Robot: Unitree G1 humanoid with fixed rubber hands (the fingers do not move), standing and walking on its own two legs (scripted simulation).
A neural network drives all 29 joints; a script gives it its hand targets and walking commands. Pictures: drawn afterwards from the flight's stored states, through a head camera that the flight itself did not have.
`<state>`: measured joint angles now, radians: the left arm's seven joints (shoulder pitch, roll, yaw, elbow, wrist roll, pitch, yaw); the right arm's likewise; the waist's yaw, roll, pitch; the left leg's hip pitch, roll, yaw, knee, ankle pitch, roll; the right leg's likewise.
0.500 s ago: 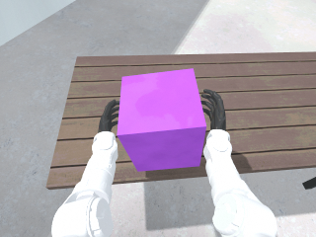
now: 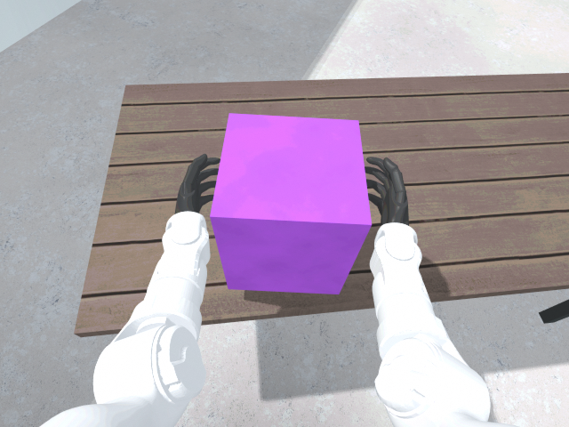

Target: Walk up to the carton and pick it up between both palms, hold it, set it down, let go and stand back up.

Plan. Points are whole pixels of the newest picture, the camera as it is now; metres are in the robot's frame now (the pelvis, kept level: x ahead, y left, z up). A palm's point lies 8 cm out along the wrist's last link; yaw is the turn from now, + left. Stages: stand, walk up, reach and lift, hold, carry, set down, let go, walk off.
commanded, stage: set down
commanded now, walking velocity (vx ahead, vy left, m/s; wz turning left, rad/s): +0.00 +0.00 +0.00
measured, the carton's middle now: (288, 211) +0.47 +0.00 -0.05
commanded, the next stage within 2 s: none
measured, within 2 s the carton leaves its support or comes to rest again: rests again in 0.56 s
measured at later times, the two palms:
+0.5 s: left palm (200, 215) +0.43 +0.14 -0.01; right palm (386, 219) +0.42 -0.15 +0.00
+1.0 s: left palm (199, 222) +0.42 +0.14 -0.02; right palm (386, 230) +0.40 -0.15 +0.00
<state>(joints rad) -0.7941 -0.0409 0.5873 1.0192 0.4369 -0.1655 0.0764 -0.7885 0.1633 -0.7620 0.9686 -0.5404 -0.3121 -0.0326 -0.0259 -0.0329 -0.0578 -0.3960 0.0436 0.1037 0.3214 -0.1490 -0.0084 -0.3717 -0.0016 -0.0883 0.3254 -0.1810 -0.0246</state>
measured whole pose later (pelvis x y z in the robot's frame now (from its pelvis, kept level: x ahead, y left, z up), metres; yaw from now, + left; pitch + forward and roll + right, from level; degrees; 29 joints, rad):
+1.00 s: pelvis -0.01 +0.00 -0.01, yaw +1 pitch +22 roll -1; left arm -0.86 -0.04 0.63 1.10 0.49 -0.33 0.11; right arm -0.83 0.14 -0.83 1.01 -0.58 -0.42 -0.05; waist -0.05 -0.02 -0.09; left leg -0.63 0.05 0.07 0.39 -0.14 -0.01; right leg -0.59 0.00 -0.09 0.38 -0.17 -0.03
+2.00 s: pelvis -0.02 -0.01 -0.02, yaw +2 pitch +23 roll +0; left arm -0.87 -0.03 0.68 1.08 0.52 -0.31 0.08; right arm -0.85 0.17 -0.84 0.98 -0.60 -0.39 -0.03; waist -0.06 -0.02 -0.11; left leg -0.72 0.05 0.06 0.50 -0.18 -0.01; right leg -0.68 0.00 -0.10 0.50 -0.23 -0.04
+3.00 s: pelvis -0.04 -0.01 -0.06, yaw +0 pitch +33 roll +0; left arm -1.16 0.27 -0.06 1.65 -0.25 -0.50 0.05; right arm -1.10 -0.27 0.00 1.45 0.26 -0.42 -0.03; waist -0.03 0.02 -0.27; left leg -1.08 0.07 0.04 0.76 -0.27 -0.02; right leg -1.05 0.01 -0.07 0.77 -0.30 -0.04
